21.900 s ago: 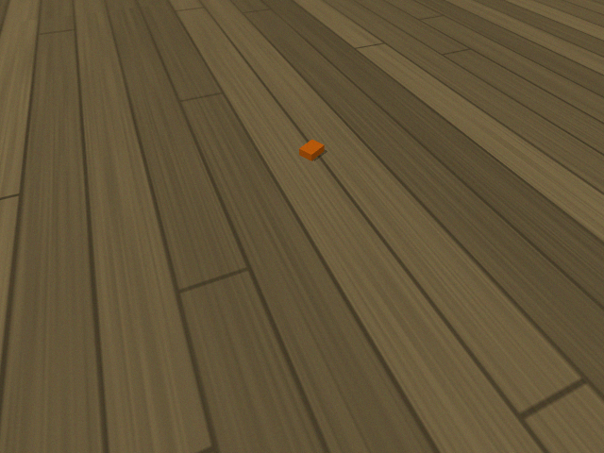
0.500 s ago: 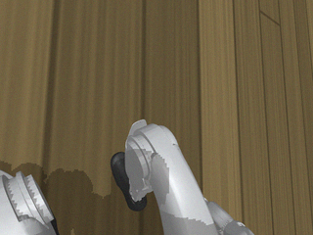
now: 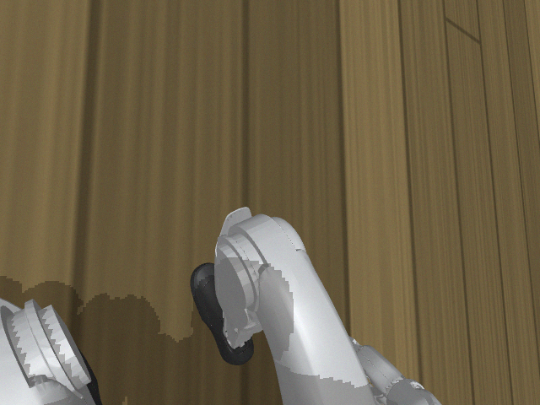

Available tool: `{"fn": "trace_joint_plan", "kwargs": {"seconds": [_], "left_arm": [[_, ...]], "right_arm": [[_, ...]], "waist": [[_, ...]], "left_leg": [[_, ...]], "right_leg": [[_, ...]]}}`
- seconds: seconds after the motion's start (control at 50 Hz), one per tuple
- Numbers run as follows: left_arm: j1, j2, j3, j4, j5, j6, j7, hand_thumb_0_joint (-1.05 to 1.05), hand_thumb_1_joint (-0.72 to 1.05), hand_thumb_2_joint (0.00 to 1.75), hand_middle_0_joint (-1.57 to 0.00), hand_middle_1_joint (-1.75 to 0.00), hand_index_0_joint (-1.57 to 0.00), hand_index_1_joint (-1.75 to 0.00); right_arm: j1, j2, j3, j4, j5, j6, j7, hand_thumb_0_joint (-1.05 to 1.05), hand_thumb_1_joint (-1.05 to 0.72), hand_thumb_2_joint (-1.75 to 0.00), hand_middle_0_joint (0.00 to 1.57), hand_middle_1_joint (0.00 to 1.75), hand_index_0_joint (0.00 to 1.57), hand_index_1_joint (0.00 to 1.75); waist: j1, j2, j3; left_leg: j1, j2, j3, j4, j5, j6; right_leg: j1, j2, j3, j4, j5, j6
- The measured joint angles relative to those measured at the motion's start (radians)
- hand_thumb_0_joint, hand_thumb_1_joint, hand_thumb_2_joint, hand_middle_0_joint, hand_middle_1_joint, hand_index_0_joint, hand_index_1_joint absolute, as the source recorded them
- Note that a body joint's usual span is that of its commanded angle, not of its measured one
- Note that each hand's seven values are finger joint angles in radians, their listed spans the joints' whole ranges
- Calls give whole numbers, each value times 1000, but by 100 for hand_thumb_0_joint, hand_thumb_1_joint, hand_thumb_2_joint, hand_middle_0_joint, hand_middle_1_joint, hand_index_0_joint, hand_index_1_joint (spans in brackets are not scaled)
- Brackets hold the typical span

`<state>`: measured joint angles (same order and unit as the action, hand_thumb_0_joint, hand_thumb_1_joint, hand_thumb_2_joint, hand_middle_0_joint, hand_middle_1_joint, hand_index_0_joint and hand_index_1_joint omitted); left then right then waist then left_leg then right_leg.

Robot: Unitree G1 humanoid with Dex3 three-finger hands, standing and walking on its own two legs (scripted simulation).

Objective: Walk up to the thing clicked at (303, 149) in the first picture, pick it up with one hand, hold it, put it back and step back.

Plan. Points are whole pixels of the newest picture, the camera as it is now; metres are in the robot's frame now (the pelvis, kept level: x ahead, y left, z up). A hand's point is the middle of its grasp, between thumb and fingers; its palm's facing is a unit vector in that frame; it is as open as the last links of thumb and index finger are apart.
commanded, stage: rest palm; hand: left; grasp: from above
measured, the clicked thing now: out of the picture +0.47 +0.41 -0.29
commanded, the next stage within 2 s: approach in 1.38 s
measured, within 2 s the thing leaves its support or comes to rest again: neither
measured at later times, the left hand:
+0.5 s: hand out of the picture +0.46 +0.40 -0.23, palm faces -0.41 -0.15 -0.90, open 14.2 cm
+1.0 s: hand out of the picture +0.46 +0.40 -0.24, palm faces -0.42 -0.16 -0.89, open 14.1 cm
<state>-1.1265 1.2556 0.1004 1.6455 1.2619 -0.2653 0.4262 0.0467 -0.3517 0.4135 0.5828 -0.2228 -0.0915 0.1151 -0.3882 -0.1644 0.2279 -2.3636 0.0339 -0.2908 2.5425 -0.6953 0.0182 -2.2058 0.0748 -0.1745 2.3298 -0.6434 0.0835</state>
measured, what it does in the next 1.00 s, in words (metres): stands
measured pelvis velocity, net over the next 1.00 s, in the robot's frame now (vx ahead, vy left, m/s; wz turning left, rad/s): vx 0.00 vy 0.00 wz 0.00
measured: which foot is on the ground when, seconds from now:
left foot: down 0.00-1.00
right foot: down 0.00-1.00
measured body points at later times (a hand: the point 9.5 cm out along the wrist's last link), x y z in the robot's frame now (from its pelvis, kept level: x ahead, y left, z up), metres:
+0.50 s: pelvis +0.00 +0.00 +0.00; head +0.28 +0.15 +0.31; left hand +0.47 +0.41 -0.18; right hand +0.08 -0.26 -0.05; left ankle +0.07 +0.12 -0.27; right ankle +0.13 -0.13 -0.27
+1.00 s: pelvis +0.00 +0.00 +0.00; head +0.29 +0.15 +0.31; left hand +0.48 +0.40 -0.18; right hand +0.08 -0.26 -0.05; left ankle +0.07 +0.12 -0.27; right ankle +0.13 -0.13 -0.27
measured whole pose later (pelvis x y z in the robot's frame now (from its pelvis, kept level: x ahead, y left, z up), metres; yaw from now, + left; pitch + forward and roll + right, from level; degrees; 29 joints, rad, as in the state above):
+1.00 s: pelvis +0.00 +0.00 +0.00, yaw +0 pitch +27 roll -17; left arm -1.11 1.25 0.12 1.60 1.27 -0.31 0.43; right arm 0.04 -0.35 0.42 0.58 -0.24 -0.07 0.10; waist -0.38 -0.17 0.24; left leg -2.35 0.03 -0.30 2.54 -0.70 0.01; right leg -2.20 0.07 -0.18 2.33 -0.65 0.08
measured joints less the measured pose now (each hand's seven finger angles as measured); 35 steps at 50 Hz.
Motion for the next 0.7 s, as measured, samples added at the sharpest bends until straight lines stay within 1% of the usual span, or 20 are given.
{"fn": "trace_joint_plan", "kwargs": {"seconds": [0.08,0.16,0.26,0.32,0.42,0.48,0.56,0.64,0.7], "left_arm": [[15,0,4,-18,-10,-16,-19,0,-50,97,-8,-100,-8,-101],[27,0,8,-41,-9,-41,-25,0,-50,97,-8,-100,-8,-101],[29,-2,19,-54,4,-61,-4,0,-50,98,-8,-99,-7,-100],[25,-3,16,-50,14,-57,10,0,-51,98,-8,-99,-7,-100],[8,-4,6,-29,17,-40,31,0,-51,99,-8,-98,-6,-100],[2,-4,2,-16,12,-25,26,0,-51,98,-8,-98,-6,-100],[5,-3,0,-13,-1,-10,10,0,-50,98,-8,-99,-7,-100],[12,-2,8,-20,-14,-12,-9,0,-50,97,-8,-99,-7,-100],[17,2,14,-31,-16,-22,-17,0,-49,97,-8,-100,-7,-100]], "right_arm": [[4,1,14,-2,-1,6,-3,0,-90,-90,21,30,20,30],[3,3,20,-1,-4,12,-8,0,-90,-90,21,30,20,30],[-4,6,19,4,-11,18,-11,0,-90,-90,21,30,20,30],[-8,6,12,4,-12,18,-11,0,-90,-90,21,30,20,30],[-11,0,1,1,-13,9,-10,0,-90,-90,21,30,20,30],[-9,-3,-5,4,-8,3,-9,0,-90,-89,21,30,20,30],[-3,-2,-2,6,-3,0,-6,0,-90,-89,21,30,20,30],[4,1,8,7,0,2,-6,0,-90,-90,21,30,20,30],[6,5,16,7,-2,7,-8,0,-90,-90,21,30,20,30]], "waist": [[5,-4,11],[9,-12,18],[10,-18,12],[8,-18,7],[4,-9,-1],[2,-3,-4],[0,1,0],[2,-1,7],[4,-5,11]], "left_leg": [[5,-1,-2,-2,0,-3],[13,-1,-5,-2,-4,-7],[17,-3,-12,0,-8,-13],[17,-3,-12,0,-8,-14],[10,-2,-10,2,-4,-10],[4,-1,-6,2,-2,-6],[2,2,-2,0,-1,-4],[3,2,0,-2,-3,-3],[5,1,-3,-2,-6,-7]], "right_leg": [[4,-1,-1,-1,0,0],[9,-1,-3,0,-2,1],[13,-2,-8,0,-5,-2],[12,-2,-9,1,-4,-1],[7,-1,-8,1,0,-1],[1,0,-5,2,1,-1],[-2,0,-1,1,2,0],[-2,0,0,0,0,2],[0,-1,-2,0,-2,0]]}}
